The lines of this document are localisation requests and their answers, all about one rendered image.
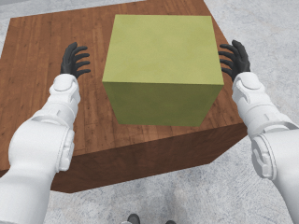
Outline right robot forearm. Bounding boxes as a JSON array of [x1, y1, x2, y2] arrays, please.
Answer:
[[232, 72, 299, 142]]

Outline left robot hand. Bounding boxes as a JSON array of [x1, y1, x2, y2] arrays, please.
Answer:
[[60, 42, 91, 79]]

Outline robot left upper arm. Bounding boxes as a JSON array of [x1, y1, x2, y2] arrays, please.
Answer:
[[0, 119, 75, 224]]

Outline left robot foot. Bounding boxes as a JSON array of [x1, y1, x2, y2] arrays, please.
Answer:
[[127, 214, 140, 224]]

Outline right robot hand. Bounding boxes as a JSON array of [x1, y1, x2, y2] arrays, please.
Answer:
[[218, 40, 250, 82]]

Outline robot right upper arm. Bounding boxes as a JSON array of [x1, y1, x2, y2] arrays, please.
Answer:
[[251, 129, 299, 224]]

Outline carton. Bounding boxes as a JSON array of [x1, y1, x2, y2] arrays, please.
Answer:
[[102, 14, 224, 127]]

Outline pedestal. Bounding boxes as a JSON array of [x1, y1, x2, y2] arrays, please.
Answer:
[[0, 0, 248, 194]]

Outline left robot forearm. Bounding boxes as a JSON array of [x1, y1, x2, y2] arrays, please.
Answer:
[[8, 74, 80, 165]]

